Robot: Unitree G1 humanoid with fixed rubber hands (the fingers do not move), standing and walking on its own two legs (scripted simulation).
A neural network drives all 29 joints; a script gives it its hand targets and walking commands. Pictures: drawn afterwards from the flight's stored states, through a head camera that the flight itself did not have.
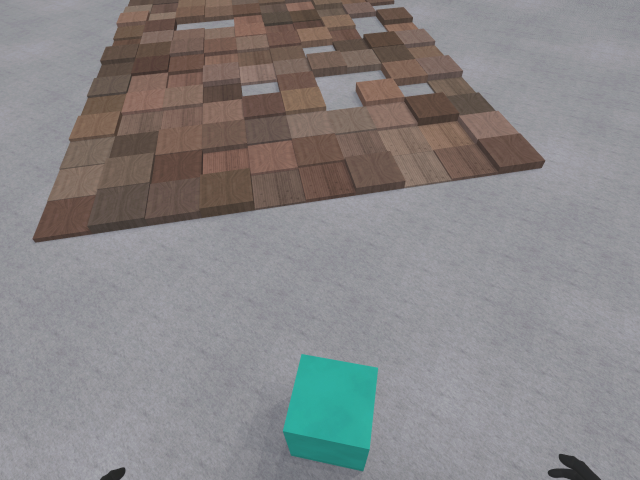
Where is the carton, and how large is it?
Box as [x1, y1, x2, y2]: [283, 354, 377, 470]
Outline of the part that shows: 301,354 283,428 283,432 291,455 363,470 369,449 377,368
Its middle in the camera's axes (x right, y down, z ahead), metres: +0.03 +0.48 +1.08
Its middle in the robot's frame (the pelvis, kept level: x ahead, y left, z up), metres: +0.40 +0.00 -0.66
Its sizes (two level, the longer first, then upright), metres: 0.210 0.200 0.250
